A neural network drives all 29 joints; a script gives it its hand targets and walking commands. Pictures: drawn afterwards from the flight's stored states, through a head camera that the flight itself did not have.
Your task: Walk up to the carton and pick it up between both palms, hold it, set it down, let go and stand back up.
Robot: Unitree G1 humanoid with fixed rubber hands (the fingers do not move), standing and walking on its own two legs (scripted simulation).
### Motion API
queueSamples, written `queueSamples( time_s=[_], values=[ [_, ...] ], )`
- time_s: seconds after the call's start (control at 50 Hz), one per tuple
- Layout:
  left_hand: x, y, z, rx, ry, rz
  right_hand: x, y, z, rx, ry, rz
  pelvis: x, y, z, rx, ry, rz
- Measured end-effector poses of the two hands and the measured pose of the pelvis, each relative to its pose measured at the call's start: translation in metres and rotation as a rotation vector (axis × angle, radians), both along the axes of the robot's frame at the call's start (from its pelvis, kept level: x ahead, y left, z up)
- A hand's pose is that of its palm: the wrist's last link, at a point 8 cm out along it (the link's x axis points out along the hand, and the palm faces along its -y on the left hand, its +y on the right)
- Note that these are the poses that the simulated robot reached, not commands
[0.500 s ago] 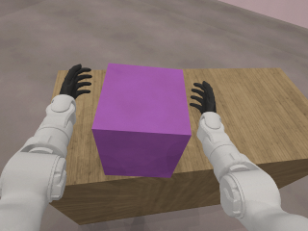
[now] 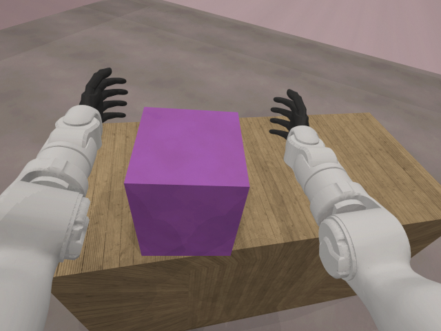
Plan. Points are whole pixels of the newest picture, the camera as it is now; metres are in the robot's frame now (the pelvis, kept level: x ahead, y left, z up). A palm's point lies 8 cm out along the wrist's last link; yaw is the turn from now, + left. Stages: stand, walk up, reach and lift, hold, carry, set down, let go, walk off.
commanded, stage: set down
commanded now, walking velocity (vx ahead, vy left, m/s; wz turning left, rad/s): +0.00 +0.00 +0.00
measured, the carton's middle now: (189, 184) +0.45 +0.03 +0.01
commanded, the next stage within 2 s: none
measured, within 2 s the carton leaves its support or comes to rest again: neither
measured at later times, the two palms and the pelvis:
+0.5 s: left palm (85, 92) +0.48 +0.20 +0.22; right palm (307, 114) +0.44 -0.18 +0.21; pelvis +0.01 -0.03 +0.01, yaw +0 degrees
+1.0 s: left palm (80, 143) +0.42 +0.21 +0.16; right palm (302, 163) +0.38 -0.17 +0.15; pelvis -0.01 -0.02 +0.01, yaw -1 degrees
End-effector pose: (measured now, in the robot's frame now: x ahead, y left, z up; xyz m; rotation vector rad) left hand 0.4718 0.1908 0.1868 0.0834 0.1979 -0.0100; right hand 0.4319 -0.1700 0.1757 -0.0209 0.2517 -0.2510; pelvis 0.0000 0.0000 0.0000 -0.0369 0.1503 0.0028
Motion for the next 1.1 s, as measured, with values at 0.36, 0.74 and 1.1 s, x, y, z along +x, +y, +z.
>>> queueSamples(
  time_s=[0.36, 0.74, 1.1],
  values=[
    [0.008, -0.001, 0.031, -0.043, 0.009, 0.036, 0.010, 0.003, 0.034, 0.039, -0.017, 0.003, 0.009, -0.024, 0.006, 0.015, -0.049, 0.006],
    [-0.016, 0.000, 0.010, -0.025, 0.034, 0.001, -0.020, -0.011, 0.003, 0.037, -0.024, 0.001, 0.002, -0.026, 0.009, 0.015, -0.128, -0.007],
    [-0.061, 0.025, -0.037, -0.041, 0.020, 0.026, -0.060, 0.009, -0.034, 0.028, -0.023, 0.013, -0.016, -0.014, 0.006, 0.013, -0.149, -0.014]
  ],
)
